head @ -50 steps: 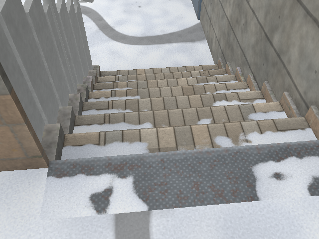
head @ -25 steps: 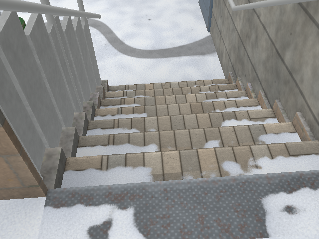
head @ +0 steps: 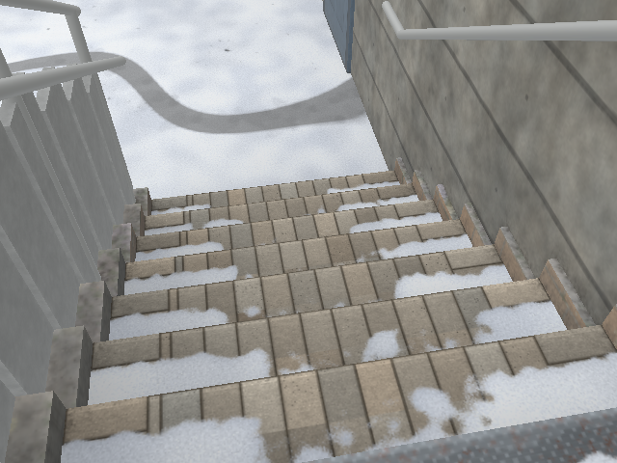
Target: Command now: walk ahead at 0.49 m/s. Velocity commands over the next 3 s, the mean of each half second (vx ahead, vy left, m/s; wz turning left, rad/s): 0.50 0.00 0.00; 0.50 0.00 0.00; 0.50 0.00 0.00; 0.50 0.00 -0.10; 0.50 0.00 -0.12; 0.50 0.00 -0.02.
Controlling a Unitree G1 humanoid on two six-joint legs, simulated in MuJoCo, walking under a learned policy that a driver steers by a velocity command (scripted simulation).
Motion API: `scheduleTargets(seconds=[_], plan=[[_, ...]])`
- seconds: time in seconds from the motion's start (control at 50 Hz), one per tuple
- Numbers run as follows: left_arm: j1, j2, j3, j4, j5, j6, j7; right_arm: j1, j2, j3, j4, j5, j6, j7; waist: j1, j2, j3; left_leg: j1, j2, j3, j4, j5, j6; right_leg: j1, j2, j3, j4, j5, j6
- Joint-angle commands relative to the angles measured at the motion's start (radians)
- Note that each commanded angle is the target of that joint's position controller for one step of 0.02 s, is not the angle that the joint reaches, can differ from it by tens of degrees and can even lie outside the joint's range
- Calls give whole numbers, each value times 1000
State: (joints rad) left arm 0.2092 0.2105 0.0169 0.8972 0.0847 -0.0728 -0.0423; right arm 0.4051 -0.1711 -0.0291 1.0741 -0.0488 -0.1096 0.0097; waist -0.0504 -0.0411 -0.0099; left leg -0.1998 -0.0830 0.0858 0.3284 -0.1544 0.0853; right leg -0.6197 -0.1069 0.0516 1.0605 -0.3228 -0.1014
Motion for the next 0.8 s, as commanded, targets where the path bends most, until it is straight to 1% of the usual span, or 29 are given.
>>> scheduleTargets(seconds=[0.02, 0.08, 0.14, 0.2, 0.22, 0.24, 0.26, 0.28, 0.3, 0.32, 0.34, 0.36, 0.38, 0.4, 0.42, 0.46, 0.48, 0.5, 0.54, 0.56, 0.58, 0.62, 0.66, 0.7, 0.72, 0.74, 0.76, 0.78, 0.8], plan=[[75, -29, -21, -11, -9, 11, -10, -121, -53, 5, -103, -19, -38, 25, 70, 70, 52, -286, 233, -155, -246, 99, 184, 189, -12, -56, -211, 226, 10], [-52, 9, -16, -47, -13, 26, -9, 20, -85, 6, -62, -6, -38, 44, 28, 87, 42, -82, 286, -183, -203, 247, 200, 97, -3, -39, -364, 338, 36], [-141, 38, -3, -66, -21, 29, 4, 122, -102, 5, -16, -7, -26, 43, 2, 96, 37, 138, 331, -198, -149, 361, 184, 13, 10, -29, -474, 317, 36], [-210, 46, 7, -79, -31, 19, 9, 134, -122, -6, -1, -7, -5, 31, -9, 106, 40, 247, 349, -189, -108, 354, 147, 37, 30, -41, -563, 275, 22], [-208, 52, 13, -75, -35, 12, 11, 124, -133, -11, -1, -4, 3, 27, 1, 105, 36, 245, 347, -180, -84, 374, 137, 97, 48, -63, -590, 280, 13], [-184, 70, 24, -66, -47, 2, 14, 108, -143, -17, -3, 0, 6, 23, 26, 106, 18, 213, 322, -159, -34, 461, 117, 208, 74, -90, -614, 306, -5], [-117, 117, 47, -48, -60, -16, 18, 95, -142, -19, -10, -3, 7, 20, 58, 92, -26, 152, 272, -126, 52, 525, 72, 376, 86, -86, -610, 369, -42], [41, 171, 63, -6, -69, -30, 23, 146, -80, -6, -14, -7, 2, 19, 84, -10, -198, -11, 169, -47, 283, 399, 0, 716, -6, 12, -542, 538, -157], [328, 192, 66, 65, -64, -24, 26, 204, 20, 31, -41, -30, -12, 37, 177, -229, -395, -356, 31, -53, 587, -166, -69, 1137, -248, 438, -695, 371, -344], [425, 155, 70, 129, -25, -27, 35, 31, -55, 0, -65, -10, -8, 50, 242, -109, -217, -566, 45, -168, 797, -403, -28, 1063, -263, 581, -819, 150, -269], [306, 160, 78, 112, -28, -42, 40, -51, -76, -14, -87, 0, -10, 36, 198, -45, -34, -625, 105, -206, 872, -328, 6, 862, -241, 461, -847, 14, -195], [199, 96, 62, 91, -37, -41, 45, -52, -89, -22, -78, -8, -9, 17, 146, -26, 5, -566, 155, -198, 854, -249, 17, 718, -203, 365, -880, 25, -172], [169, 24, 37, 87, -47, -39, 48, -38, -52, -19, -77, -22, -7, 4, 103, -25, -2, -503, 186, -198, 824, -187, 27, 639, -178, 301, -904, 114, -167], [158, -17, 28, 86, -45, -38, 51, -50, -16, -13, -82, -30, -3, 2, 83, -11, 15, -472, 200, -189, 807, -146, 21, 583, -160, 246, -920, 200, -165], [167, -25, 24, 86, -40, -40, 51, -51, 13, -11, -84, -31, 4, 8, 64, -13, 15, -442, 203, -175, 773, -130, 15, 550, -135, 194, -931, 254, -158], [183, -20, 23, 85, -32, -52, 43, -99, 16, -13, -93, -12, 4, 25, 61, -3, 27, -438, 198, -136, 672, -43, -6, 505, -109, 112, -946, 364, -158], [212, -12, 21, 97, -24, -58, 34, -133, 11, -12, -103, -11, 8, 32, 63, -13, 32, -449, 199, -117, 617, 13, -17, 488, -105, 88, -944, 439, -167], [255, -13, 16, 113, -21, -59, 25, -171, -2, -15, -119, -18, 13, 39, 68, 3, 31, -457, 199, -112, 537, 75, -28, 473, -100, 70, -933, 504, -170], [294, 11, 13, 134, -9, -55, -3, -231, 18, -6, -146, -30, 29, 48, 67, -22, 20, -382, 181, -70, 489, 185, -40, 391, -75, 21, -907, 575, -166], [296, 18, 12, 134, -10, -55, -15, -241, 3, -8, -155, -30, 37, 51, 61, -25, 23, -358, 171, -66, 473, 221, -43, 356, -72, 13, -897, 585, -166], [309, 28, 9, 140, 12, -52, -20, -166, -1, -7, -134, -39, 37, 63, 36, -36, 16, -291, 169, -84, 610, 303, -46, 290, -73, 2, -845, 590, -166], [339, 12, -3, 162, 15, -53, -16, -194, -50, -20, -160, -35, 36, 64, 40, -4, 37, -381, 177, -107, 624, 268, -44, 351, -103, 29, -804, 592, -174], [406, -3, -13, 199, 11, -57, 0, -261, -60, -24, -201, -31, 34, 46, 55, -3, 42, -468, 182, -114, 611, 162, -40, 474, -131, 62, -749, 631, -169], [442, -7, -11, 222, 19, -59, 16, -256, -68, -33, -214, -27, 37, 29, 65, -23, 39, -515, 189, -117, 604, 49, -37, 587, -154, 74, -681, 661, -155], [439, -2, -10, 222, 14, -59, 22, -269, -61, -35, -228, -27, 36, 24, 65, -17, 41, -492, 183, -103, 594, 3, -34, 583, -156, 70, -650, 695, -146], [425, 10, -5, 222, 9, -60, 27, -243, -54, -39, -231, -29, 34, 19, 54, -18, 29, -417, 170, -84, 587, -39, -32, 550, -149, 55, -606, 734, -137], [388, 36, 1, 207, 4, -60, 27, -193, -56, -47, -224, -29, 31, 14, 27, -23, 19, -279, 141, -44, 577, -77, -25, 457, -125, 18, -558, 810, -126], [348, 69, 13, 190, 8, -62, 19, -79, -68, -58, -195, -31, 31, 9, -20, -17, 9, -66, 96, 9, 572, -100, -22, 313, -93, -23, -462, 861, -120], [268, 105, 26, 167, 2, -64, 1, 147, -100, -86, -120, -26, 20, 4, -127, 57, -15, 205, 50, 43, 511, -69, -4, 116, -25, -60, -227, 815, -104]])
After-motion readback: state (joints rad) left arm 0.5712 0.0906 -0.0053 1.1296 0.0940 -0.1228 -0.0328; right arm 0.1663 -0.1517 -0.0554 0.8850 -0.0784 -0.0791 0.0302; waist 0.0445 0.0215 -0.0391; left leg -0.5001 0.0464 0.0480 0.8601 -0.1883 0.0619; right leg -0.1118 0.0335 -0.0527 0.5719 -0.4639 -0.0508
